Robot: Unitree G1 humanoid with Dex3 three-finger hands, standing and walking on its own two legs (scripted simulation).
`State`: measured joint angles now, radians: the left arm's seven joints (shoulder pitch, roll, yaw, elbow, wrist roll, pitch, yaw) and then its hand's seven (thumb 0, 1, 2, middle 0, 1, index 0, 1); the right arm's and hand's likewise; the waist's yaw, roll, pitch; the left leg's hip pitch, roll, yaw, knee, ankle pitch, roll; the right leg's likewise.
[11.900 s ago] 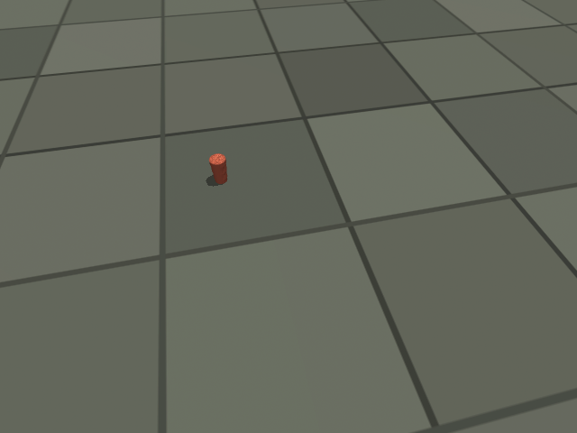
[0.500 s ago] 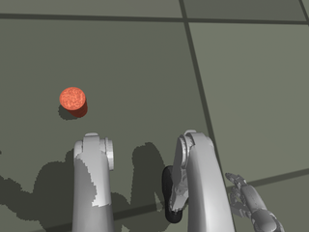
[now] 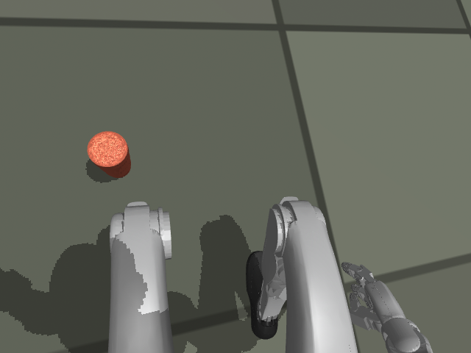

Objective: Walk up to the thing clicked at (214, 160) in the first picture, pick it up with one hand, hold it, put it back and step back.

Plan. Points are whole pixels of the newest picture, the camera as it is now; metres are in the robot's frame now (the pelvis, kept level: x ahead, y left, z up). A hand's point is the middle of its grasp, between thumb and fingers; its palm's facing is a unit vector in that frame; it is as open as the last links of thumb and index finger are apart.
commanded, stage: approach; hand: left
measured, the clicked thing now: (113, 158) +0.46 +0.24 -0.29
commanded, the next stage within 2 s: close in in 0.40 s
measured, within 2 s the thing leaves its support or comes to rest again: neither
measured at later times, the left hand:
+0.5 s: hand (47, 168) +0.40 +0.33 -0.20, palm faces +0.15 -0.99 +0.05, open 17.2 cm
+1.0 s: hand (91, 162) +0.43 +0.27 -0.24, palm faces +0.20 -0.98 +0.04, open 17.1 cm
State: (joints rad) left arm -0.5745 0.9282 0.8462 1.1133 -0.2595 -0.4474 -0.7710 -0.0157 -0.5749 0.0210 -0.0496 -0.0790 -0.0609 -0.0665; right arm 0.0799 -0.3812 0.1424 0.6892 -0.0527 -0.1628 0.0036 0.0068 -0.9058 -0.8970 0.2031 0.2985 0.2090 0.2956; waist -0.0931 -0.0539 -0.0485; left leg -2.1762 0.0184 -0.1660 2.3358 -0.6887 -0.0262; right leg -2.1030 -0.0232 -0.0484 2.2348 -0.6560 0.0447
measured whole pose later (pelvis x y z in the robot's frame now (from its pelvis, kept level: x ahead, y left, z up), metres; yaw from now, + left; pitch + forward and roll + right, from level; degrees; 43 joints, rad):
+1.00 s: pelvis -0.02 +0.02 -0.08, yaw -8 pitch +11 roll -18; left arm -0.63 0.83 0.59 1.46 -0.13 -1.07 -0.21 -0.02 -0.45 0.09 -0.02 -0.08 -0.04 -0.05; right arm -0.15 -0.39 0.48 0.55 -0.35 -0.01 0.13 0.00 -0.90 -0.90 0.20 0.30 0.21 0.30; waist -0.24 -0.26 0.27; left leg -2.21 0.01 -0.37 2.67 -0.70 0.00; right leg -2.06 0.06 -0.18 2.40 -0.59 0.06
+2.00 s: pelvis -0.02 +0.03 -0.08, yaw -10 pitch +11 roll -19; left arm -0.69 0.88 0.53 1.52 -0.05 -1.15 0.04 0.04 0.05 0.58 -0.65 -0.63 -0.45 -0.65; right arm -0.18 -0.37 0.54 0.54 -0.39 0.04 0.15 0.00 -0.88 -0.90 0.20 0.30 0.21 0.30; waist -0.27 -0.29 0.32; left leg -2.20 0.02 -0.42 2.68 -0.72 -0.01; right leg -2.04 0.08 -0.22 2.37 -0.58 0.08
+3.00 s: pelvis -0.01 +0.01 -0.05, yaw -4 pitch +23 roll -13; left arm -0.57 0.59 0.43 0.94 -0.11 -0.74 -0.11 0.06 -0.41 1.04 -0.78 -1.02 -0.61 -1.03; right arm 0.01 -0.32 0.22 0.60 -0.18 0.07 0.14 0.00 -0.90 -0.90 0.20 0.30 0.21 0.30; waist -0.15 -0.10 0.05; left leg -2.26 0.01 -0.25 2.52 -0.68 -0.01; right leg -2.13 0.00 -0.11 2.34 -0.63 0.04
